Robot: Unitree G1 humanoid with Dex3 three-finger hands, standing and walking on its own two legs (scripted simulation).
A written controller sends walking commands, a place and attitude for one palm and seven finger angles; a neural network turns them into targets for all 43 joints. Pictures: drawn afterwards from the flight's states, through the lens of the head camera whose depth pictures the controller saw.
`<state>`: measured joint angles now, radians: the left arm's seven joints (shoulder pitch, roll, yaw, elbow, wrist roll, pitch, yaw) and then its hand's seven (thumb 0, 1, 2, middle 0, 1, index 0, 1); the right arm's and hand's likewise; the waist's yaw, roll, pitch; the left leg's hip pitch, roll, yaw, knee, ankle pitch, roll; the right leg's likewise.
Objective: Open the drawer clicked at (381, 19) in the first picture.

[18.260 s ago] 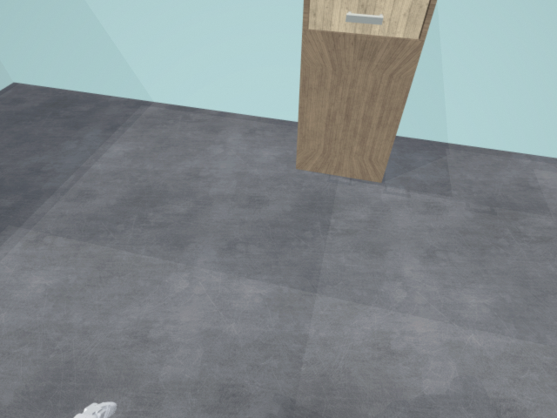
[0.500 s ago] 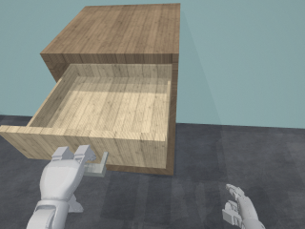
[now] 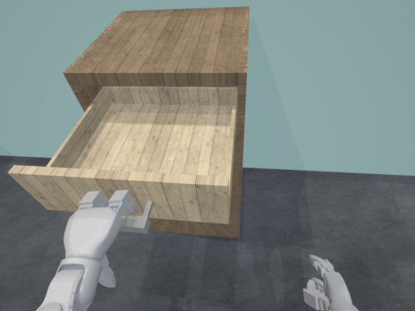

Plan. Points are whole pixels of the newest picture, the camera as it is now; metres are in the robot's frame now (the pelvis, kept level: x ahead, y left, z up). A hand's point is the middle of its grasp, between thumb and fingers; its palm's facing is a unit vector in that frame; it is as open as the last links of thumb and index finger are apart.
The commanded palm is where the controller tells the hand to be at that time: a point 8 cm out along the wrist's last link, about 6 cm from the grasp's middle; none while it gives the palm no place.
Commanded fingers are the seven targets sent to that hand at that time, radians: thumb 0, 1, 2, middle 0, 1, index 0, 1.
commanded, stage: lift the hand off the handle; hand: left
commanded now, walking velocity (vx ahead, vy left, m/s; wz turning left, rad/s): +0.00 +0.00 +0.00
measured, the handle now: (117, 212) +0.27 +0.23 +0.05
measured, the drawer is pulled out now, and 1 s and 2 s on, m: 0.30 0.30 0.30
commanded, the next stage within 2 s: draw the hand back to the body in 1.14 s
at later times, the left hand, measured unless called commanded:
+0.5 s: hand (95, 218) +0.22 +0.22 +0.11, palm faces +0.08 -0.10 -0.99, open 13.5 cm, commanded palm +0.19 +0.22 +0.18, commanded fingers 0.00 -0.50 0.30 -0.30 -1.20 -0.30 -1.20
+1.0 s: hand (73, 188) +0.23 +0.23 +0.19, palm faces +0.17 -0.07 -0.98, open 13.8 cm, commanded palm +0.19 +0.23 +0.25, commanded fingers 0.00 -0.50 0.30 -0.30 -1.20 -0.30 -1.20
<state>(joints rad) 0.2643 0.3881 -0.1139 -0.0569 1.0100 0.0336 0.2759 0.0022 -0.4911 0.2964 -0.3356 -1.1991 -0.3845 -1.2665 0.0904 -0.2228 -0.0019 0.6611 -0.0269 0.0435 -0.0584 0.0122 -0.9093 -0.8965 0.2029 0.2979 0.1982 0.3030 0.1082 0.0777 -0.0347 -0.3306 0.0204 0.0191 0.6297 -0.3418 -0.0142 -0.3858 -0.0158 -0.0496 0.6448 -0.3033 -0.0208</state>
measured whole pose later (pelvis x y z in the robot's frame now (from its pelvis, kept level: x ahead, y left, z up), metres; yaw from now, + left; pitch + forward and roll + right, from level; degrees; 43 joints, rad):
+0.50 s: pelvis +0.00 +0.00 +0.01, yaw +0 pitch -2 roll +0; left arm 0.26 0.45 -0.10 -0.30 0.93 0.10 0.08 0.00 -0.49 0.30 -0.34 -1.21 -0.39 -1.24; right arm 0.06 -0.24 0.03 0.65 -0.01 0.07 -0.03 0.01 -0.91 -0.90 0.20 0.30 0.20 0.30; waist 0.13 0.11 0.00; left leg -0.15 0.01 0.02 0.46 -0.27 -0.01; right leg -0.21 -0.02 -0.05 0.48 -0.24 -0.01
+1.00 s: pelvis +0.00 +0.00 +0.02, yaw +0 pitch -4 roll +0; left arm 0.17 0.56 0.02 -0.45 0.81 0.13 -0.08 0.00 -0.49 0.30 -0.32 -1.20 -0.32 -1.21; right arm 0.05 -0.27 0.04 0.63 0.02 0.08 -0.01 0.01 -0.91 -0.90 0.20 0.30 0.20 0.30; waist 0.12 0.14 0.01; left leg -0.10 0.01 0.02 0.40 -0.23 -0.01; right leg -0.15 -0.02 -0.05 0.42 -0.20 -0.01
